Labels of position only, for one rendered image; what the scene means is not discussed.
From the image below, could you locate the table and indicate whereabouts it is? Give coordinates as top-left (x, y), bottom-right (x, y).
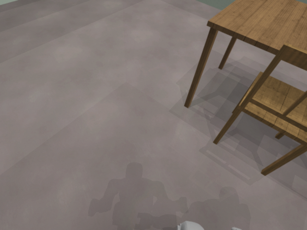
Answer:
top-left (184, 0), bottom-right (307, 108)

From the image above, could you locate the chair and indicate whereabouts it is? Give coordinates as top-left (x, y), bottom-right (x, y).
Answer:
top-left (213, 42), bottom-right (307, 176)

